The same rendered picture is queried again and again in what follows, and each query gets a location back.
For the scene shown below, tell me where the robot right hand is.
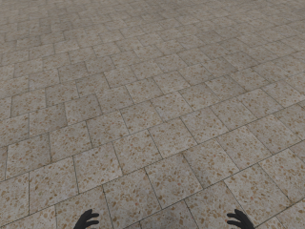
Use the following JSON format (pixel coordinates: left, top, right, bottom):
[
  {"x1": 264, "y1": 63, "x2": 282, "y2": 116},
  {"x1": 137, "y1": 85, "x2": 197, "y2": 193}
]
[{"x1": 227, "y1": 209, "x2": 255, "y2": 229}]

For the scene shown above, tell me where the robot left hand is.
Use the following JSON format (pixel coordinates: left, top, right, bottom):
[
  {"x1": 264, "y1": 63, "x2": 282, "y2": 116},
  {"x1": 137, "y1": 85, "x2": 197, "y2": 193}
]
[{"x1": 73, "y1": 209, "x2": 99, "y2": 229}]

